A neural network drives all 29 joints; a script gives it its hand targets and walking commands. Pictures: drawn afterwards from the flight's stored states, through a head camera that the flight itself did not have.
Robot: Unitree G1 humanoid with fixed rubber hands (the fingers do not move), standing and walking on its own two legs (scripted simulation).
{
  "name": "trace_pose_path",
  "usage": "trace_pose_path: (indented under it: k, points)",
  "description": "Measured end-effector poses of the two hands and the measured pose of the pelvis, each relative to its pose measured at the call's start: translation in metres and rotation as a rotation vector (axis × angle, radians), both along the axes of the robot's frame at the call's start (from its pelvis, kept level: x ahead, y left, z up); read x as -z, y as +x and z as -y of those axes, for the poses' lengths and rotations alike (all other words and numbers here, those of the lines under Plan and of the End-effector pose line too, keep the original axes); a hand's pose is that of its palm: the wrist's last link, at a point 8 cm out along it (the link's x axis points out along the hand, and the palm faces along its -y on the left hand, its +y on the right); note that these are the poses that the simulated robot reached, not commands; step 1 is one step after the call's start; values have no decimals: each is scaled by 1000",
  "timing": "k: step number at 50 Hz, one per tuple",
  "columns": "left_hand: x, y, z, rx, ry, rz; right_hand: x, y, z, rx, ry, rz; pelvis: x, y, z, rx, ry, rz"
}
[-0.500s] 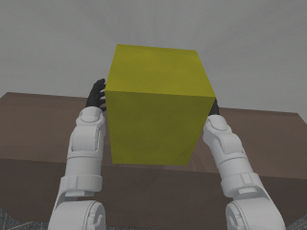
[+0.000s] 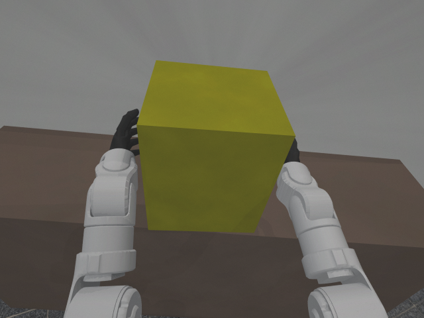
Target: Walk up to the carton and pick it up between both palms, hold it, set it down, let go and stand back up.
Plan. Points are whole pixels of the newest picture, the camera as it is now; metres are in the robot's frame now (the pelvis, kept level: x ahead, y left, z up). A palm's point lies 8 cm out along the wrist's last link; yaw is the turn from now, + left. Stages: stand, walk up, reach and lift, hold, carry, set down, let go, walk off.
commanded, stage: hold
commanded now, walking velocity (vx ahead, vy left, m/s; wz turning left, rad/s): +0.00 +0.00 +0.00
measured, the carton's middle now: (207, 150) +0.39 -0.01 +0.17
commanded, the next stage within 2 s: none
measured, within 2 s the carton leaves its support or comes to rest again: neither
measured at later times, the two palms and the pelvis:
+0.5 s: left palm (99, 154) +0.35 +0.18 +0.19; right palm (269, 157) +0.35 -0.12 +0.18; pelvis -0.01 +0.01 +0.00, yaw +1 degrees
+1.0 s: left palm (113, 152) +0.36 +0.16 +0.19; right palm (279, 160) +0.35 -0.14 +0.17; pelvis +0.00 +0.02 +0.00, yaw -1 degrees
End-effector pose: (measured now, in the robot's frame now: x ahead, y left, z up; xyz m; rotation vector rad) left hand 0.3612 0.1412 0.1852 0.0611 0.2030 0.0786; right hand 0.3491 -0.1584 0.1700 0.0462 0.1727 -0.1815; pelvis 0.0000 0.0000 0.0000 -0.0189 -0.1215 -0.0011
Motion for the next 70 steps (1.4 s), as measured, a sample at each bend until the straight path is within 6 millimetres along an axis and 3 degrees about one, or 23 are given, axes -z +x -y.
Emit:
trace_pose_path:
  k: [6, 12, 27, 37, 48, 70]
  points:
    - [-11, 1, 4, -1, 6, 26, -5, 0, 4, 2, 8, 26, 0, -5, -2, 24, 0, -23]
    - [-17, -4, -4, -20, -9, 38, -14, 2, -4, -18, -18, 40, -1, -5, -2, 16, 2, -3]
    - [-3, -9, -38, -49, -30, 7, -11, 6, -37, -44, -28, 14, 0, -8, -8, -20, -4, 15]
    - [-5, 1, -27, -21, -4, 20, -9, 8, -27, -21, -22, 30, 0, -6, -17, -7, -8, -2]
    - [-3, -3, -15, -20, -2, 19, -3, 4, -15, -20, -18, 31, -1, 0, -17, 18, -5, 5]
    - [-5, -1, -22, -40, -20, 20, -14, 14, -22, -37, -21, 36, -1, 3, -3, -12, -1, 7]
